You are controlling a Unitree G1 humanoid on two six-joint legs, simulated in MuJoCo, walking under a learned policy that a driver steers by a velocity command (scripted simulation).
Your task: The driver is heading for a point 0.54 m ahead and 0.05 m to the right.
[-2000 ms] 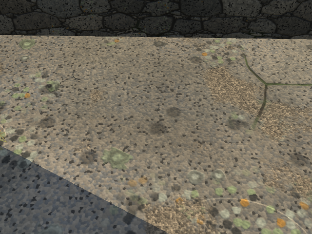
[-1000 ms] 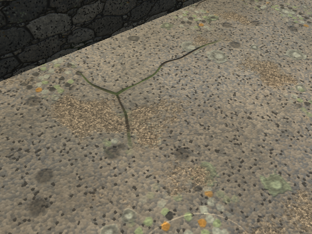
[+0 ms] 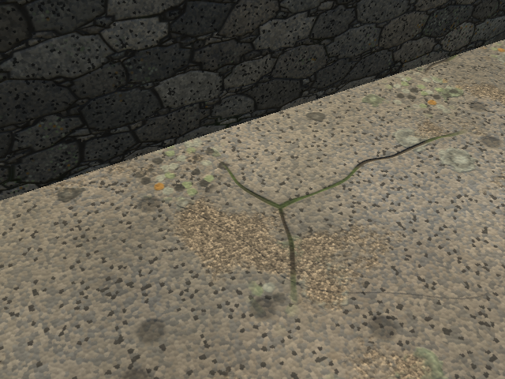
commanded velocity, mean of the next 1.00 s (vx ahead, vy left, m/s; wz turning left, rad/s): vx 0.58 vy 0.00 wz -0.16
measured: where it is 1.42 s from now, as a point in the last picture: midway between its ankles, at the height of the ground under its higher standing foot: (338, 330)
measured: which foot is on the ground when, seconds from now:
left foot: down 0.00-0.24, up 0.26-0.66, down 0.68-1.00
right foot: up 0.00-0.20, down 0.22-0.68, up 0.70-1.00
